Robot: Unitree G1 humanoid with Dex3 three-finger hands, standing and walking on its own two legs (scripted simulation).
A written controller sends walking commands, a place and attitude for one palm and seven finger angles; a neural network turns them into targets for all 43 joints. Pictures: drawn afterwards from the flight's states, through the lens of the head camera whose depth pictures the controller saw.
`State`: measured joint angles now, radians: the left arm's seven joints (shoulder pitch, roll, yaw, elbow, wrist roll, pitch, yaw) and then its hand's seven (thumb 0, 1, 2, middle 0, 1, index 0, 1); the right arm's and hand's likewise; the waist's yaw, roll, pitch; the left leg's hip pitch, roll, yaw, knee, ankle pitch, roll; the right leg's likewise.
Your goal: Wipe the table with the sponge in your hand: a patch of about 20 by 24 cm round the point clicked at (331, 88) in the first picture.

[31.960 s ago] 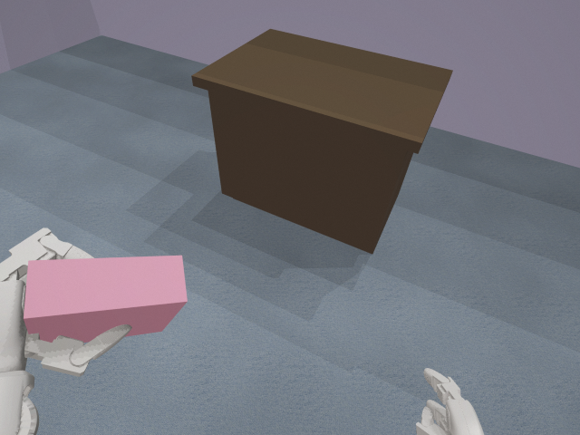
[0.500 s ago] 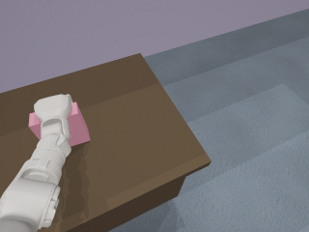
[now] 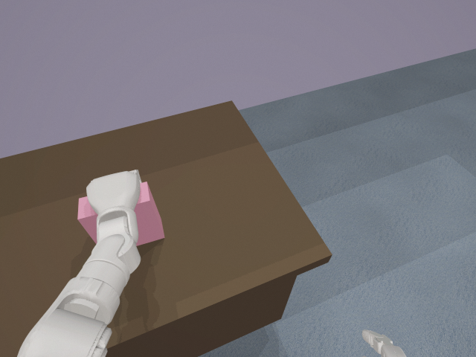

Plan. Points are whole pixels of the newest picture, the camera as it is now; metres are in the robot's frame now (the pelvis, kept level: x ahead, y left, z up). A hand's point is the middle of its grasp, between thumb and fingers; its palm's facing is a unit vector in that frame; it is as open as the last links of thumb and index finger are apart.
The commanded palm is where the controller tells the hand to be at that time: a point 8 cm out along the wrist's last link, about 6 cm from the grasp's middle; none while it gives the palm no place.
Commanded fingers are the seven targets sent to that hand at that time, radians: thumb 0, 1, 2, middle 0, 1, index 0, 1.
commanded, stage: wipe back along the middle lane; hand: left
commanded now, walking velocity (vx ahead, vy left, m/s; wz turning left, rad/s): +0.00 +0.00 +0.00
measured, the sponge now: (128, 225) +0.36 +0.27 -0.04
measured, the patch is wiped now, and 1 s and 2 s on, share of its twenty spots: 0.60 0.65 0.65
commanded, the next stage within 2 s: slide across to the third lane in 1.16 s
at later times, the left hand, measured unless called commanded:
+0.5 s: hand (131, 223) +0.34 +0.24 +0.01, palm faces -0.06 -0.01 -1.00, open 9.6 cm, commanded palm +0.30 +0.21 +0.04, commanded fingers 0.00 0.10 1.30 -1.20 -1.60 -1.20 -1.60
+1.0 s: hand (136, 247) +0.29 +0.21 +0.01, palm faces -0.02 -0.05 -1.00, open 9.6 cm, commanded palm +0.24 +0.18 +0.04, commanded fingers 0.00 0.10 1.30 -1.20 -1.60 -1.20 -1.60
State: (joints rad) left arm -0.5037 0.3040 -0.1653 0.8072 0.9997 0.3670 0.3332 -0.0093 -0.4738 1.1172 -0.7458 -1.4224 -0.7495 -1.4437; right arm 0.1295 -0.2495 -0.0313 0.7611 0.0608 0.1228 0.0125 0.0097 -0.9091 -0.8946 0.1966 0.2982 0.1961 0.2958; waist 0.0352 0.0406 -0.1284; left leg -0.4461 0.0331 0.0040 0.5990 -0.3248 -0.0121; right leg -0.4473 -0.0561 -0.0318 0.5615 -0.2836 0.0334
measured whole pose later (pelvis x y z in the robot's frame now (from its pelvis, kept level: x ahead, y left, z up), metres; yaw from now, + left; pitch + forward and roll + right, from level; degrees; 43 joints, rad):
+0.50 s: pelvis +0.00 -0.01 +0.00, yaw +0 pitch +8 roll +0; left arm -0.38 0.27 -0.22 0.66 0.99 0.44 0.32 -0.01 -0.47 1.12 -0.74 -1.43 -0.75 -1.45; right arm 0.12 -0.26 -0.02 0.75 0.07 0.12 0.00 0.01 -0.91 -0.89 0.20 0.30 0.20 0.30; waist 0.06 0.05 -0.12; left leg -0.41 0.04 0.00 0.59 -0.32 -0.03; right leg -0.43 -0.05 -0.03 0.58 -0.30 0.02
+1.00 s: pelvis +0.00 -0.01 +0.00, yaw +0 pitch +5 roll +0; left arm -0.13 0.23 -0.31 0.33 1.03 0.51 0.29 0.01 -0.47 1.11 -0.74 -1.43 -0.74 -1.45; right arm 0.03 -0.25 -0.01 0.68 0.07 0.13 0.03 0.01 -0.91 -0.89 0.20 0.30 0.19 0.30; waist 0.09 0.06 -0.11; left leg -0.34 0.04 0.00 0.60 -0.34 -0.03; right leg -0.36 -0.05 -0.04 0.60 -0.33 0.02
